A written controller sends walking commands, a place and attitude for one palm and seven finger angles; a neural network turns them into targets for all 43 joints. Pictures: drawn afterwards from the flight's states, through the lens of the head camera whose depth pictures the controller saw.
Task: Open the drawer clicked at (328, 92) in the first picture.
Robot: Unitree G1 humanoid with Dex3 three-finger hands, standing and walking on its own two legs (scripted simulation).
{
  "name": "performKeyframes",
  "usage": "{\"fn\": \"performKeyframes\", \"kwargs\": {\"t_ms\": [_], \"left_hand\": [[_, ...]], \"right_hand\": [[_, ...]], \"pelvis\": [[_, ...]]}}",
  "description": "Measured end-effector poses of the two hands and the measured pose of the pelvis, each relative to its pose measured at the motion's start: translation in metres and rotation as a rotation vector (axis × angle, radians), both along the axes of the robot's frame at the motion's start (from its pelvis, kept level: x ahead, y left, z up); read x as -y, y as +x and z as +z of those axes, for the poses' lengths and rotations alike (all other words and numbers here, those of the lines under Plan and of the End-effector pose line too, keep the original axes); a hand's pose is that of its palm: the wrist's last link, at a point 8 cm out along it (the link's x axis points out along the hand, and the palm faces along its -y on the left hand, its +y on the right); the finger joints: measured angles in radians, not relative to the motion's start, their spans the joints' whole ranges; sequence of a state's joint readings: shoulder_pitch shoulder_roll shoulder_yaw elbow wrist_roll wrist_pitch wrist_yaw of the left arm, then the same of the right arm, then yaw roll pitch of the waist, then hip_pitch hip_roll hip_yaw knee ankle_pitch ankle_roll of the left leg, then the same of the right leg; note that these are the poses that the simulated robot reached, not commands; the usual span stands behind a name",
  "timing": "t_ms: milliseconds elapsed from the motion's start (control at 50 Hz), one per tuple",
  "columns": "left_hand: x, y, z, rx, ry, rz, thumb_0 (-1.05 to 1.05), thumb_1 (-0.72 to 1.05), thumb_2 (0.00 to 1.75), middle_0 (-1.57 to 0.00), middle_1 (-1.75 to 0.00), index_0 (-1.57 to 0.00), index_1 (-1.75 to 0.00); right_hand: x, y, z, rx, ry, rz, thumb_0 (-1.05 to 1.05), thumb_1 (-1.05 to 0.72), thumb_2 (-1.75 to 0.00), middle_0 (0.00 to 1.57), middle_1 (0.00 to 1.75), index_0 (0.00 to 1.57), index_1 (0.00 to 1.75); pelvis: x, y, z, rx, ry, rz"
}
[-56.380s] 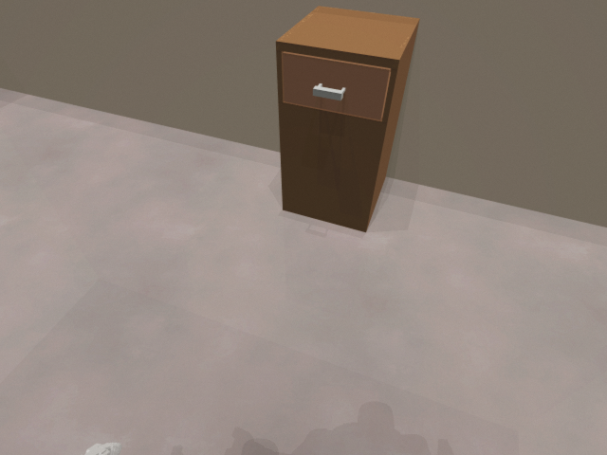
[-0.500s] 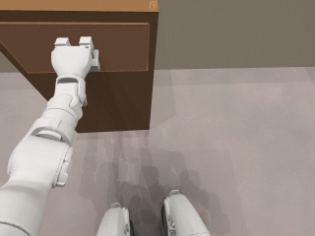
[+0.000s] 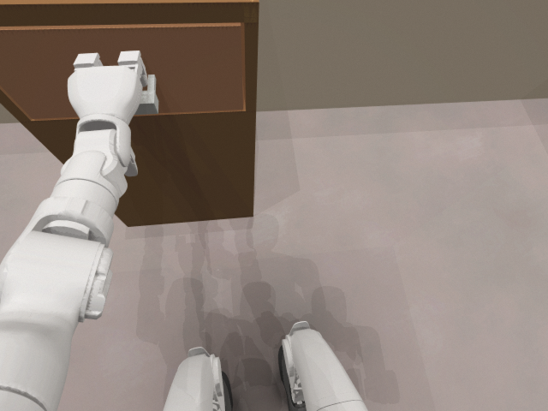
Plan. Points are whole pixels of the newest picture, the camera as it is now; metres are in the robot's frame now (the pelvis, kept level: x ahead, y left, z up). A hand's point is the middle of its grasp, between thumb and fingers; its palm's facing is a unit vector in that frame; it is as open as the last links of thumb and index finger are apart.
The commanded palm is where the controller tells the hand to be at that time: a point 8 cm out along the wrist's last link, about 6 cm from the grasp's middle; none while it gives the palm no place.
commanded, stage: lift the fingers back up to retry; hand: left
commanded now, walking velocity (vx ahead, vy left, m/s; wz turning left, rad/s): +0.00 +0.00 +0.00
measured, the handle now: (123, 92) +0.61 +0.15 +0.01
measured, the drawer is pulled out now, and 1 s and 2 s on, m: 0.00 0.00 0.00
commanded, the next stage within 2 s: re-aim the fingers above the handle in 0.64 s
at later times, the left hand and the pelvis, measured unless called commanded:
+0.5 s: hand (98, 86) +0.56 +0.15 +0.08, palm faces -0.02 -0.04 -1.00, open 13.8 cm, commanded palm +0.54 +0.15 +0.12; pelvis +0.04 +0.01 +0.06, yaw +0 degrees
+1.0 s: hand (97, 92) +0.55 +0.16 +0.07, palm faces -0.04 -0.01 -1.00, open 13.8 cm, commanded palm +0.54 +0.15 +0.12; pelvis +0.06 +0.01 +0.06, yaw +0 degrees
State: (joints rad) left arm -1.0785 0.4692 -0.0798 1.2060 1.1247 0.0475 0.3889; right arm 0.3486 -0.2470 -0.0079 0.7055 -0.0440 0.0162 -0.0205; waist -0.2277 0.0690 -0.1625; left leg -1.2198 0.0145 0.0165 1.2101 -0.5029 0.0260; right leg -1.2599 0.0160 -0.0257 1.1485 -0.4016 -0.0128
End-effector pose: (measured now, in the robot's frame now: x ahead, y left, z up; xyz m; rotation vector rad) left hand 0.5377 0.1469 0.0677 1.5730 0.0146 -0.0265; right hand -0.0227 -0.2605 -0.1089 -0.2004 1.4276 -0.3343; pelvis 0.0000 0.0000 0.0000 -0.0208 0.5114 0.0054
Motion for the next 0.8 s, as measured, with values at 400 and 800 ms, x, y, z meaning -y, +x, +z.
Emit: {"fn": "performKeyframes", "kwargs": {"t_ms": [400, 800], "left_hand": [[-0.018, -0.002, 0.053, -0.019, -0.033, -0.018, 0.0, -0.49, 0.3, -0.32, -1.2, -0.32, -1.2], [-0.012, 0.001, 0.055, -0.015, -0.047, -0.043, 0.0, -0.49, 0.3, -0.32, -1.2, -0.32, -1.2]], "right_hand": [[-0.002, 0.036, 0.048, 0.015, -0.005, 0.006, 0.01, -0.91, -0.9, 0.2, 0.3, 0.2, 0.3], [-0.011, 0.075, 0.053, 0.035, 0.031, 0.006, 0.0, -0.91, -0.9, 0.2, 0.3, 0.2, 0.3]], "pelvis": [[-0.007, 0.033, 0.048, 0.086, -0.008, 0.009], [-0.012, 0.058, 0.061, 0.108, -0.005, -0.005]]}}
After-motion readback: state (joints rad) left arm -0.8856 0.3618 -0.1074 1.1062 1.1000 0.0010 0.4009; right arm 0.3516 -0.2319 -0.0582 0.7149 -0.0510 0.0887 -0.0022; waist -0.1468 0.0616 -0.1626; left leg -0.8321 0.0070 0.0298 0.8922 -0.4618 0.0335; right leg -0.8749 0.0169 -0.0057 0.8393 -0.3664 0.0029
